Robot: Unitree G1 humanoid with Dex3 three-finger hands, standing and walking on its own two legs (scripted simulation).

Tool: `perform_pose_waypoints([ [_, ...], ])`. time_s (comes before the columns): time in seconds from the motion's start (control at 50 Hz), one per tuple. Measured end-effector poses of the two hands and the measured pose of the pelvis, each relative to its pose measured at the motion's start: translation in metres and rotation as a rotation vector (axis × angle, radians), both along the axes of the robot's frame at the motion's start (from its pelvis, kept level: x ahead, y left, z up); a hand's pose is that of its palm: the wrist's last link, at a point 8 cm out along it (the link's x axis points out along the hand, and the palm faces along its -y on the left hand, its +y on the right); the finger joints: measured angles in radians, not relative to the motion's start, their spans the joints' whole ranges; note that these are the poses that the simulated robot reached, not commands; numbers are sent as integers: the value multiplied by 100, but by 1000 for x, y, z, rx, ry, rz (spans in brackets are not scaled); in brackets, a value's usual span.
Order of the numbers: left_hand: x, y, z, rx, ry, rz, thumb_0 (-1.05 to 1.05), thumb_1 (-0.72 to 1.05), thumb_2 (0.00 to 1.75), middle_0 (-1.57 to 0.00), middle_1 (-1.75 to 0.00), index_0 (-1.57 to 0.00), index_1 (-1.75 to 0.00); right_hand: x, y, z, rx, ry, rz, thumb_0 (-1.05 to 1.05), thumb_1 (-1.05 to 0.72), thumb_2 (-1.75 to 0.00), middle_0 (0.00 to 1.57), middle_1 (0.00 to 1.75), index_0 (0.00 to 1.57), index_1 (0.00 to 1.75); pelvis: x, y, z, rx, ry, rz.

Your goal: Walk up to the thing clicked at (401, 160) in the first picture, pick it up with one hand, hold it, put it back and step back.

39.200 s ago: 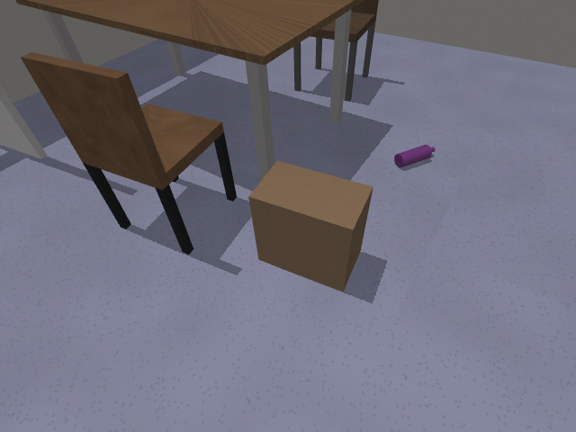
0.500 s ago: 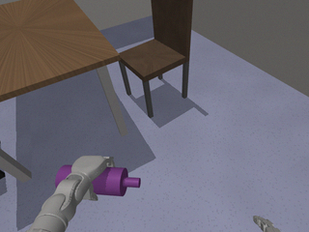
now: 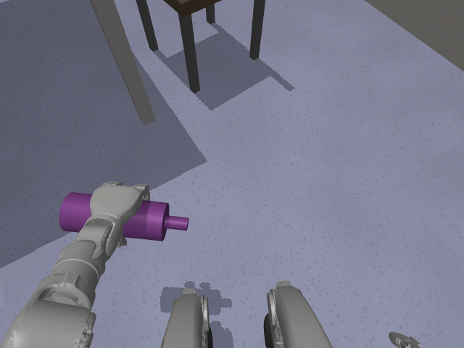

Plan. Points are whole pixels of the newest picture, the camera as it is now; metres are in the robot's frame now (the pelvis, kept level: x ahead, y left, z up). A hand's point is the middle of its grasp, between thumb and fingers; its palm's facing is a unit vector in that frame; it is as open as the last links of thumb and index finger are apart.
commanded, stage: crouch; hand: left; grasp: from above
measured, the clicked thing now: (129, 217) +0.40 +0.22 -0.12
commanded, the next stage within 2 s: lower in 1.36 s
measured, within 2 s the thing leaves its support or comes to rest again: neither
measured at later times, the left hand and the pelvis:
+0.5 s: hand (147, 236) +0.42 +0.23 -0.33, palm faces -0.46 +0.06 -0.88, open 10.7 cm; pelvis -0.02 +0.00 -0.17, yaw -2 degrees
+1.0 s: hand (151, 238) +0.44 +0.24 -0.41, palm faces -0.48 +0.04 -0.88, open 10.7 cm; pelvis -0.02 +0.00 -0.24, yaw -4 degrees
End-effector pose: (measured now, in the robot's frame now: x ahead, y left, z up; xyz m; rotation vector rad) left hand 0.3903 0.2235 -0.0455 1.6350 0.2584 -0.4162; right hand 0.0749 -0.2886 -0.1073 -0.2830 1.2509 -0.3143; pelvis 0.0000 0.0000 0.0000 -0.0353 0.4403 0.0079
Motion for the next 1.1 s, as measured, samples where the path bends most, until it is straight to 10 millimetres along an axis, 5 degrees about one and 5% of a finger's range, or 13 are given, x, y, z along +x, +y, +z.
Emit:
perform_pose_waypoints([
  [0.12,13,1,-54,-2,0,20,-1,-14,72,-53,-81,-56,-80,-45,11,-53,6,80,-41,1,-91,-90,20,29,20,30,-13,6,-49,-12,72,-3],
  [0.24,19,3,-110,-13,51,32,-1,-15,72,-54,-81,-56,-80,-68,24,-96,35,114,-48,1,-91,-89,20,29,20,30,-23,8,-91,-22,119,-4],
  [0.52,36,11,-229,-56,62,5,-1,-15,71,-55,-78,-58,-77,-48,18,-172,39,150,77,1,-91,-89,20,29,20,30,-20,4,-173,-44,219,0],
  [0.78,48,17,-275,-57,78,53,-1,-16,73,-56,-77,-59,-76,-33,10,-207,64,170,120,1,-92,-90,20,29,20,30,-15,-1,-207,-48,224,-13],
  [1.1,54,21,-317,-55,76,23,-1,-16,73,-55,-80,-57,-79,-70,11,-240,58,240,94,1,-92,-90,20,30,20,30,-24,2,-251,-63,194,-24],
])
